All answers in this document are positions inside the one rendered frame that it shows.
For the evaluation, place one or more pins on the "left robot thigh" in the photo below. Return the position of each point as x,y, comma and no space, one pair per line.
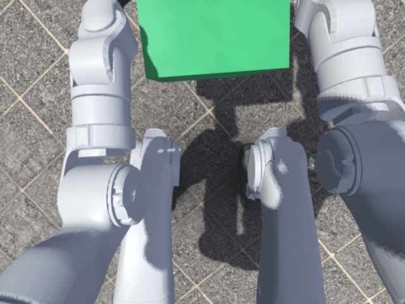
145,268

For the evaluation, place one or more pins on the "robot left upper arm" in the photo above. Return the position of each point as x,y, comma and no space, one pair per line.
98,203

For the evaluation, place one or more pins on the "right robot foot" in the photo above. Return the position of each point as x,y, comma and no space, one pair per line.
252,204

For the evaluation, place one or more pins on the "robot right upper arm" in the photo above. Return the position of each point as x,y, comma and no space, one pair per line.
365,164

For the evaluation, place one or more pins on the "left robot forearm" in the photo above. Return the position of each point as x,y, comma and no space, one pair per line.
100,87

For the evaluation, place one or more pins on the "right robot forearm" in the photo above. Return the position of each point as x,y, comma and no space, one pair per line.
347,58

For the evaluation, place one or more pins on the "carton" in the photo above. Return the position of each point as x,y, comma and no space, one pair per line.
211,39

